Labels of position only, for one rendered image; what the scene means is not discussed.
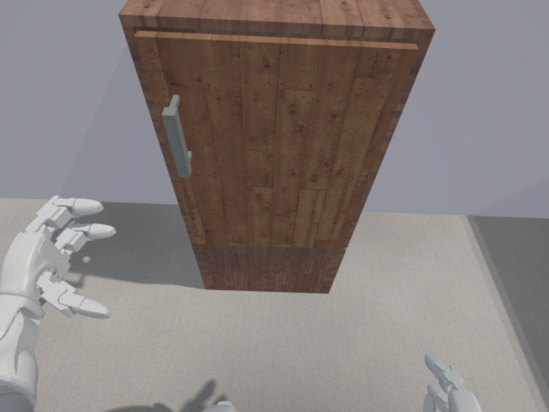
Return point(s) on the robot right hand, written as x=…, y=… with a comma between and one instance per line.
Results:
x=459, y=398

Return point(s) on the left robot forearm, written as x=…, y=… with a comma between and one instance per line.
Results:
x=20, y=317

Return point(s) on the handle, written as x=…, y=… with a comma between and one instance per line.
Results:
x=175, y=135

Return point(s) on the cupboard door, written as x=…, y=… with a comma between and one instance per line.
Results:
x=284, y=132

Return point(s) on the robot left hand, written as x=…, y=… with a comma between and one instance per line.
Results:
x=31, y=254

